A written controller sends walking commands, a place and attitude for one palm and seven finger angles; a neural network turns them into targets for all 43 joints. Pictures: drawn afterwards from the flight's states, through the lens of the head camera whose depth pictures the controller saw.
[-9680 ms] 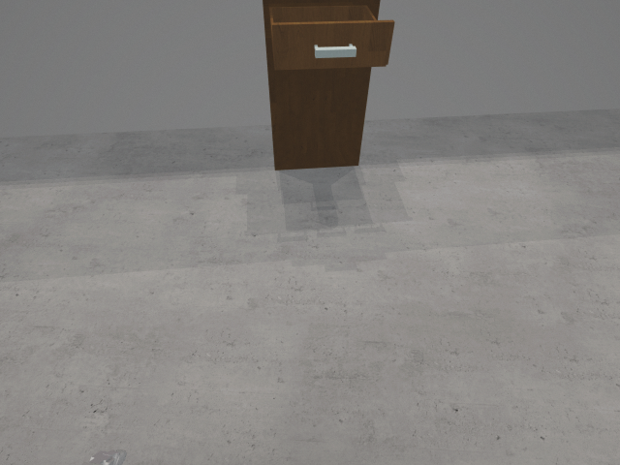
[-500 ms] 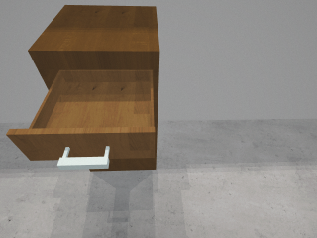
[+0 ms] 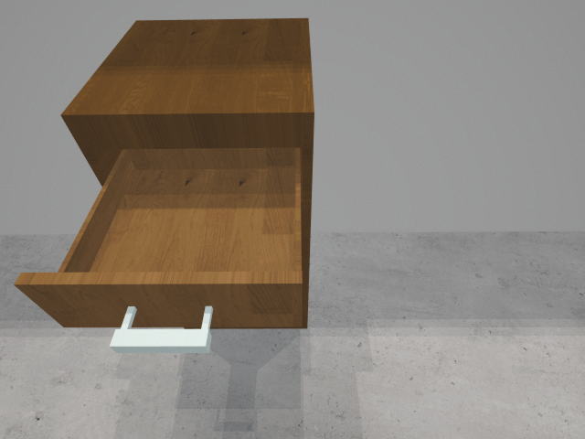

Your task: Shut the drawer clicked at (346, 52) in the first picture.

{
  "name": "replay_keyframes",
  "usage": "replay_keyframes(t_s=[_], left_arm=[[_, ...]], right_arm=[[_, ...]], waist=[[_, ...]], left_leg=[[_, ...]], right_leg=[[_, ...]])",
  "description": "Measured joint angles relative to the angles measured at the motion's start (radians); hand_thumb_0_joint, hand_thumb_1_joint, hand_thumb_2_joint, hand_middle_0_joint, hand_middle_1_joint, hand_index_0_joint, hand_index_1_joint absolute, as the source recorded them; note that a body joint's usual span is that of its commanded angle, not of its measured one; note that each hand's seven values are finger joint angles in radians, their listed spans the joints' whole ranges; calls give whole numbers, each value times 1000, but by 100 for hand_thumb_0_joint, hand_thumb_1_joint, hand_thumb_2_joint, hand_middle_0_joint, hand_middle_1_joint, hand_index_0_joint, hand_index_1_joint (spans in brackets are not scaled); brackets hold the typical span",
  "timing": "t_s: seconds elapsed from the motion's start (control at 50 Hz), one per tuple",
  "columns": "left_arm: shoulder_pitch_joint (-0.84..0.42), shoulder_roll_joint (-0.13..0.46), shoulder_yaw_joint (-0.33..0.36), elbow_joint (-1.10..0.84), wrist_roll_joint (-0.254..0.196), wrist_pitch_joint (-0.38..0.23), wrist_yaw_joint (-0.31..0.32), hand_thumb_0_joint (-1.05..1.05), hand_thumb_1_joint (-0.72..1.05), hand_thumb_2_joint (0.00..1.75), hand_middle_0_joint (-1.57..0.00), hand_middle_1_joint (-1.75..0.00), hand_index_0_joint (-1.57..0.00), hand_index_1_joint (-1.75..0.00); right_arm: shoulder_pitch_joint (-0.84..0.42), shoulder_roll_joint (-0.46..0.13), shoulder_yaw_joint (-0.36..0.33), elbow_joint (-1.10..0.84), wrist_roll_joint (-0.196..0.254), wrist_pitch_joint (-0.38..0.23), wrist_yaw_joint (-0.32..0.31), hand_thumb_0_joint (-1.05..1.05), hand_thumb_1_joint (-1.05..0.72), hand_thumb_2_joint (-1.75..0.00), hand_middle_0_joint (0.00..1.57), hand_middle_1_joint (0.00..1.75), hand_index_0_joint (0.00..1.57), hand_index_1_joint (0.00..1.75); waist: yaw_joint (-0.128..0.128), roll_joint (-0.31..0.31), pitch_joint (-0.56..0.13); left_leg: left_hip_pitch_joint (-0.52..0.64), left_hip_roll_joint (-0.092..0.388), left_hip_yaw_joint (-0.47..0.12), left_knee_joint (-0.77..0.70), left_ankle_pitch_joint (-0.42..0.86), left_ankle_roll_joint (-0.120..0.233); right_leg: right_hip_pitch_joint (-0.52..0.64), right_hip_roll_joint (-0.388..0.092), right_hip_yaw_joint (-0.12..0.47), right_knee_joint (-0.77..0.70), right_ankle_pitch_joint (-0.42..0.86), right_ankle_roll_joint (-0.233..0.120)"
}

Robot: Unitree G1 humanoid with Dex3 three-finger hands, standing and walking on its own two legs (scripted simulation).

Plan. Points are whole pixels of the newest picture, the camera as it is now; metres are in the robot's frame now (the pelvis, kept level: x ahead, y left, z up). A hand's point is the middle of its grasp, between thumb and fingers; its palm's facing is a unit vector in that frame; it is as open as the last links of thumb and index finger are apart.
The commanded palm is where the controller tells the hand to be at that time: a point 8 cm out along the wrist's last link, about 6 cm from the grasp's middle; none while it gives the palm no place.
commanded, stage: come to a stop and stand still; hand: left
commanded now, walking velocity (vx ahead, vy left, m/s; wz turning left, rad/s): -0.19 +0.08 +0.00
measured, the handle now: (166, 326) +0.28 +0.21 -0.02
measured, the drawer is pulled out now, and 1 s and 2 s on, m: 0.30 0.30 0.30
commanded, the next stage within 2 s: look again from close up in 1.40 s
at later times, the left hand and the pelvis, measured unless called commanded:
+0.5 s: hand out of the picture +0.00 +0.18 -0.16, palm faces -0.03 -0.97 -0.25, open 7.4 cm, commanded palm none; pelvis -0.02 -0.01 +0.00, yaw -1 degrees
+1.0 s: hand out of the picture +0.04 +0.20 -0.17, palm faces -0.06 -0.97 -0.22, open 7.4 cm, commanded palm none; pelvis +0.00 +0.02 +0.00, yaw -2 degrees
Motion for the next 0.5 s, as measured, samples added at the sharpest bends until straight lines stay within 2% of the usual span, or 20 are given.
replay_keyframes(t_s=[0.04, 0.08, 0.16, 0.2, 0.26, 0.3, 0.34, 0.38, 0.5], left_arm=[[-10, 3, 2, -2, 0, 7, 6, 0, 94, 90, -20, -30, -20, -30], [-20, 6, 4, -6, -3, 20, 5, 0, 94, 90, -20, -30, -20, -30], [-31, 20, 11, -12, -4, 49, 4, 0, 93, 90, -20, -30, -20, -30], [-35, 30, 13, -13, -5, 59, 4, 0, 93, 90, -20, -30, -20, -30], [-32, 39, 16, -12, -3, 65, 2, 0, 92, 90, -20, -30, -20, -30], [-21, 42, 16, -13, -1, 62, -1, 0, 92, 90, -20, -30, -20, -30], [-7, 39, 14, -7, 2, 54, -1, 0, 91, 90, -20, -30, -19, -30], [11, 29, 6, 4, 4, 46, -1, 0, 91, 90, -20, -30, -19, -30], [62, 27, -31, 1, 5, 52, -8, 0, 91, 90, -20, -30, -20, -30]], right_arm=[[-27, 2, -5, -12, 5, -1, -2, 1, -91, -90, 20, 30, 20, 30], [-50, -4, -11, -26, 4, -4, -7, 1, -91, -90, 20, 30, 20, 30], [-98, -13, -18, -53, -1, -2, -7, 1, -92, -90, 20, 30, 20, 30], [-117, -15, -18, -69, -3, -5, -8, 1, -92, -90, 20, 30, 20, 30], [-141, -17, -17, -83, -6, -6, -9, 1, -91, -90, 20, 30, 20, 30], [-151, -18, -16, -87, -6, -4, -8, 1, -91, -90, 20, 30, 20, 30], [-162, -23, -18, -87, -2, 0, -7, 0, -91, -90, 20, 30, 20, 30], [-170, -29, -21, -85, 2, 7, -4, 0, -91, -90, 20, 30, 20, 30], [-114, -28, -19, -123, -12, 11, 3, 0, -91, -90, 20, 30, 20, 30]], waist=[[3, -9, 8], [7, -17, 22], [26, -48, 43], [29, -56, 52], [32, -53, 57], [36, -49, 54], [40, -33, 51], [33, -10, 47], [22, -10, 16]], left_leg=[[9, 9, 4, -36, 25, -10], [30, 16, 9, -99, 161, -9], [50, -3, 43, -113, 124, 20], [52, -10, 51, -129, 132, 28], [46, -10, 52, -145, 153, 29], [35, -8, 52, -142, 158, 22], [19, 4, 50, -124, 154, 12], [15, 20, 40, -126, 161, 1], [-2, 23, 24, -125, 172, -4]], right_leg=[[10, -4, 1, -5, -2, 3], [10, -10, 3, 16, -14, 13], [-5, -28, 36, 49, -19, 30], [-22, -26, 54, 103, -70, 31], [-22, -11, 68, 140, -110, 30], [6, -3, 68, 89, -70, 32], [32, 11, 67, 24, -52, 9], [37, 28, 57, 3, -40, -5], [21, 32, 43, 10, -32, -14]])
